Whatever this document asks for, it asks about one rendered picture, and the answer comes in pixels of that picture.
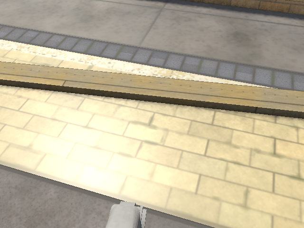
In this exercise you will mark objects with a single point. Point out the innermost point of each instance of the left robot thigh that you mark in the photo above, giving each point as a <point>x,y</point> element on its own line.
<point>127,215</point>

